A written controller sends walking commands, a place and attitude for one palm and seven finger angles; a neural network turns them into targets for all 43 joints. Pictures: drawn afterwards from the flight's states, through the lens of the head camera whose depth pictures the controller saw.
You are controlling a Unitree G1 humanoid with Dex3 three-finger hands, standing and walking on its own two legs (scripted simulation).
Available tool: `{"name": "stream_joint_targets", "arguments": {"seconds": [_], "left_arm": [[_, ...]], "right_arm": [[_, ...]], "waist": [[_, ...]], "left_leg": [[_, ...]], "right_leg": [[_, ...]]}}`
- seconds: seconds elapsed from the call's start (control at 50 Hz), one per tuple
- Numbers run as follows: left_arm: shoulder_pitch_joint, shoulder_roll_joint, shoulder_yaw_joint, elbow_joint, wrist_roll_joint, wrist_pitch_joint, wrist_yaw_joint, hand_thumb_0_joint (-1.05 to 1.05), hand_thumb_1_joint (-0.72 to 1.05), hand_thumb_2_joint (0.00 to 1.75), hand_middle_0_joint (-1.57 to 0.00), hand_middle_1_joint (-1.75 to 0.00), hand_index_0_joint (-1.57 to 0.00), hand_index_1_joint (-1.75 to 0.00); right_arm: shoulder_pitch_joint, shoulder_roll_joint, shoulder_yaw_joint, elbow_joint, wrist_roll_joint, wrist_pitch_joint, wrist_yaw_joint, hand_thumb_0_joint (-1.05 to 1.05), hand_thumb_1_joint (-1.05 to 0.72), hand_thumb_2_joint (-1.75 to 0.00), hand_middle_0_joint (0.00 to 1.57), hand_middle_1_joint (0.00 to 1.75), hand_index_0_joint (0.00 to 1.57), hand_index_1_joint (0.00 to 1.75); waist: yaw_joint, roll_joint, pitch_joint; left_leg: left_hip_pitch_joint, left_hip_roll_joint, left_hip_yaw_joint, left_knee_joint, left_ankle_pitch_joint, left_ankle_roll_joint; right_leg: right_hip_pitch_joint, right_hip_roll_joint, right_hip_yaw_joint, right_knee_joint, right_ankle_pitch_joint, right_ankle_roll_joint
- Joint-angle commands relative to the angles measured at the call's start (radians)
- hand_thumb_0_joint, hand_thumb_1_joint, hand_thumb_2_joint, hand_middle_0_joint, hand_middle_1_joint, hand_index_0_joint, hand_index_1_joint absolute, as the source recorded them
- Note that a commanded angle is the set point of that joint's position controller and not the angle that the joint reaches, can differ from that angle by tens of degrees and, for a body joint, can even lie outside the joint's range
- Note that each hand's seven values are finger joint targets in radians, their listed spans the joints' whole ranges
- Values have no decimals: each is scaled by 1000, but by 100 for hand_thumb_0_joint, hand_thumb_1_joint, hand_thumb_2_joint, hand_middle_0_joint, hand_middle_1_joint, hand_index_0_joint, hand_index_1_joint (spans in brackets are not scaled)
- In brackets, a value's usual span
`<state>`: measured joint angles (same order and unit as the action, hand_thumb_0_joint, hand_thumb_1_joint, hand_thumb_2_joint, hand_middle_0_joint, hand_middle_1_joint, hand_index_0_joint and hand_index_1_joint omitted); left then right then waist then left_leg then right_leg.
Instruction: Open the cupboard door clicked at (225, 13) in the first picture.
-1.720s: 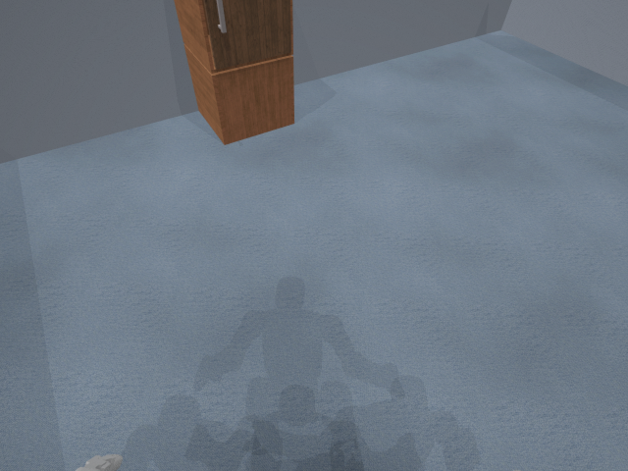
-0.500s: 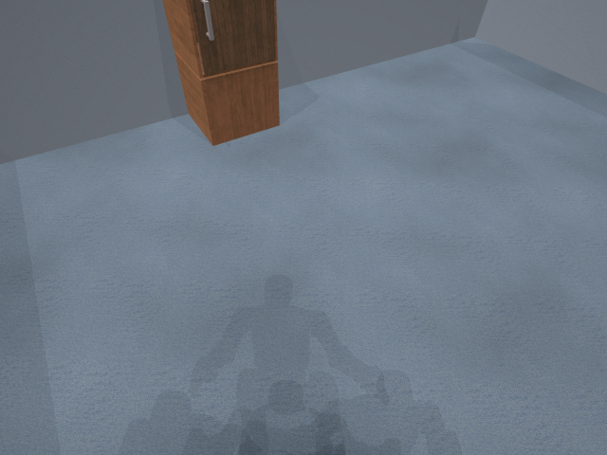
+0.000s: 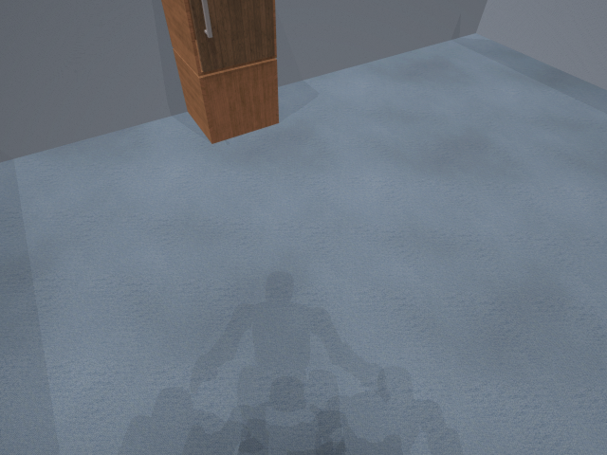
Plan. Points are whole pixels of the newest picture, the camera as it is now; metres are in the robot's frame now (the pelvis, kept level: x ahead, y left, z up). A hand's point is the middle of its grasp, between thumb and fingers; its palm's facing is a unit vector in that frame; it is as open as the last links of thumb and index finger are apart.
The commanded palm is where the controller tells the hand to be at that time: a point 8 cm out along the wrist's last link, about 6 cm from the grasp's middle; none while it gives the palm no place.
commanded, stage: look at it before walking up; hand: left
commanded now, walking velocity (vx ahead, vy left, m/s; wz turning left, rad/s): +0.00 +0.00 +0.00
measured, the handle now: (205, 16) +1.77 +0.52 -0.11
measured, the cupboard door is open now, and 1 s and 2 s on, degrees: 0 0 0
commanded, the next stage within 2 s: walk to a spot facing it in 0.12 s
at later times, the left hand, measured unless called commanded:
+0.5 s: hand out of the picture +0.04 +0.21 -0.19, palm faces -0.01 -0.98 -0.20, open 7.4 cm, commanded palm none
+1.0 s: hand (238, 345) +0.34 +0.14 -0.19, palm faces -0.08 -0.97 -0.23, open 7.3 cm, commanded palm none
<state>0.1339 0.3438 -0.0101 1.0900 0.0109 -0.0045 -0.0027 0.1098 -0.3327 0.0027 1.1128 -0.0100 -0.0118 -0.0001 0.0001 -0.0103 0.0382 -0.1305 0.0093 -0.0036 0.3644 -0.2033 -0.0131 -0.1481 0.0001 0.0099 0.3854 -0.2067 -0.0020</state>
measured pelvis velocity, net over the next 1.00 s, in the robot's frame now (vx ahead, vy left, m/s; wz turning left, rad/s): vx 0.23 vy -0.04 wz -0.08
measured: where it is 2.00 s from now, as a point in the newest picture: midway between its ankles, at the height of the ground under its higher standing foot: (328, 324)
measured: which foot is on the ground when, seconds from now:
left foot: down 0.00-0.88, up 0.90-1.00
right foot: down 0.00-0.58, up 0.60-0.86, down 0.88-1.00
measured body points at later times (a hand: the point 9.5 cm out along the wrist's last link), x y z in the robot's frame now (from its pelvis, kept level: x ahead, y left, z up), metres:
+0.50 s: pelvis +0.04 +0.01 -0.01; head +0.04 +0.02 +0.43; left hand +0.04 +0.26 -0.17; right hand +0.05 -0.25 -0.16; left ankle +0.00 +0.13 -0.75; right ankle +0.00 -0.12 -0.75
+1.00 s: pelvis +0.23 -0.04 -0.03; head +0.26 -0.05 +0.42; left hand +0.34 +0.19 -0.17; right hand +0.11 -0.25 -0.18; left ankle +0.12 +0.09 -0.65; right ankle +0.27 -0.13 -0.75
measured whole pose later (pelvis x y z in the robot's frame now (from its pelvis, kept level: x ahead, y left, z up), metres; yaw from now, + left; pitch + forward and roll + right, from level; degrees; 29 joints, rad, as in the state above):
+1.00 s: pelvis +0.23 -0.04 -0.03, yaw -4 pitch -1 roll -1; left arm 0.15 0.21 0.06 1.00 0.02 -0.07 0.01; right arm 0.42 -0.13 -0.05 1.18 -0.02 -0.02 -0.01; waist -0.04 0.00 0.09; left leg -0.35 0.10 0.04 1.27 -0.39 0.03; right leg -0.36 -0.02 -0.18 0.65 -0.27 -0.07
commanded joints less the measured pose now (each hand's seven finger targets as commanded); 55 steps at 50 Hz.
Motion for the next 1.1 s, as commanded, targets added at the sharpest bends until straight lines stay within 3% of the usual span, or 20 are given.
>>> {"name": "stream_joint_targets", "arguments": {"seconds": [0.0,0.2,0.24,0.34,0.48,0.52,0.54,0.56,0.6,0.64,0.68,0.76,0.8,0.82,0.84,0.86,0.88,0.92,0.98,1.08], "left_arm": [[-35,203,43,-65,0,-24,14,0,90,90,-20,-30,-20,-30],[-39,204,42,-65,1,-22,13,0,90,90,-20,-30,-20,-30],[37,76,16,-33,1,-2,17,0,90,90,-20,-30,-20,-30],[116,83,39,-43,13,11,-4,0,90,90,-20,-30,-20,-30],[218,55,70,-42,8,-21,1,0,90,90,-20,-30,-20,-30],[178,6,69,-57,5,-26,-1,0,90,90,-20,-30,-20,-30],[119,-56,60,-88,4,-33,-4,0,90,90,-20,-30,-20,-30],[21,-53,52,-135,6,-49,2,0,90,90,-20,-30,-20,-30],[-18,-75,62,-134,10,-46,-6,0,90,90,-20,-30,-20,-30],[-3,-109,63,-134,10,-31,-21,0,90,90,-20,-30,-20,-30],[-37,-130,60,-147,10,-24,-35,0,90,90,-20,-30,-20,-30],[2,-146,60,-137,4,-26,-36,0,90,90,-20,-30,-20,-30],[173,-113,74,-86,9,-30,-27,0,90,90,-20,-30,-20,-30],[318,-74,88,-43,16,-40,-21,0,90,90,-20,-30,-20,-30],[436,13,110,-11,25,-55,-6,0,90,90,-20,-30,-20,-30],[473,102,127,-6,15,-58,8,0,90,90,-20,-30,-20,-30],[416,117,133,-21,-2,-51,10,0,90,90,-20,-30,-20,-30],[224,16,97,-66,5,-52,16,0,90,90,-20,-30,-20,-30],[137,-54,75,-79,17,-65,22,0,90,90,-20,-30,-20,-30],[153,-45,79,-61,17,-74,14,0,90,90,-20,-30,-20,-30]], "right_arm": [[-49,-210,-35,-60,3,-21,-12,0,-90,-90,20,30,20,30],[-50,-211,-34,-60,2,-20,-12,0,-90,-90,20,30,20,30],[24,-79,-4,-29,-6,-2,-7,0,-90,-90,20,30,20,30],[80,-71,-19,-40,-17,6,0,0,-90,-90,20,30,20,30],[193,3,-31,-52,-6,-35,-6,0,-90,-90,20,30,20,30],[315,-5,-38,-12,-7,-51,-13,0,-90,-90,20,30,20,30],[457,-62,-58,38,-17,-61,-21,0,-90,-90,20,30,20,30],[546,-54,-58,68,-18,-64,-32,0,-90,-90,20,30,20,30],[513,6,-42,57,-17,-68,-41,0,-90,-90,20,30,20,30],[449,20,-42,40,-18,-77,-45,0,-90,-90,20,30,20,30],[442,37,-43,44,-17,-84,-46,0,-90,-90,20,30,20,30],[428,30,-47,62,-14,-80,-44,0,-90,-90,20,30,20,30],[392,5,-56,62,-5,-77,-42,0,-90,-90,20,30,20,30],[378,4,-61,55,-2,-75,-37,0,-90,-90,20,30,20,30],[398,55,-54,47,7,-76,-22,0,-90,-90,20,30,20,30],[440,127,-46,14,18,-77,-20,0,-90,-90,20,30,20,30],[341,120,-51,-11,16,-67,-18,0,-90,-90,20,30,20,30],[249,130,-60,-40,-6,-55,-7,0,-90,-90,20,30,20,30],[348,169,-56,-7,-20,-19,-1,0,-90,-90,20,30,20,30],[249,164,-60,-76,-16,-10,20,0,-90,-90,20,30,20,30]], "waist": [[2,16,-75],[2,13,-59],[2,5,-84],[11,-38,91],[-12,-74,74],[-68,78,68],[-120,300,50],[-145,305,103],[-107,111,162],[-60,132,165],[-51,134,171],[-6,157,104],[80,118,11],[143,77,-63],[182,-60,-154],[149,-235,-245],[153,-184,-177],[67,-68,44],[-32,-33,17],[-38,-80,49]], "left_leg": [[23,111,-83,-52,146,37],[20,111,-83,-63,121,37],[24,100,-53,-41,-10,17],[-151,70,-34,24,-349,33],[-156,51,55,203,-221,38],[43,130,-70,60,-114,85],[215,285,-293,-57,48,161],[328,386,-412,-90,312,229],[265,393,-313,-74,450,239],[191,347,-209,-128,311,212],[132,290,-111,-164,265,180],[72,235,25,-105,506,148],[60,230,81,88,672,123],[-6,187,111,280,609,89],[-196,132,123,562,334,64],[-404,18,106,911,-310,37],[-458,57,17,1042,-336,60],[-499,142,-16,1038,-179,56],[-369,168,19,876,-120,23],[-351,168,79,563,-31,-10]], "right_leg": [[11,-120,101,-66,158,-28],[-1,-118,103,-78,125,-26],[0,-108,102,-73,-51,-11],[-117,-95,178,-85,-404,-57],[-92,-159,260,-9,-213,-139],[-247,-52,118,226,-74,-91],[-432,42,-57,536,-86,-43],[-642,22,-47,680,-330,-31],[-671,-74,-4,766,-295,-34],[-626,-105,-26,716,-233,-23],[-558,-108,-74,591,-156,-19],[-257,-25,-181,324,-49,-46],[-45,5,-187,262,14,-72],[142,12,-180,198,54,-79],[346,-156,8,138,-28,-131],[439,-451,474,-5,-91,-250],[288,-482,568,-136,-293,-277],[-39,-420,411,-186,-382,-218],[-204,-326,146,-193,-203,-162],[-204,-264,21,-228,-144,-157]]}}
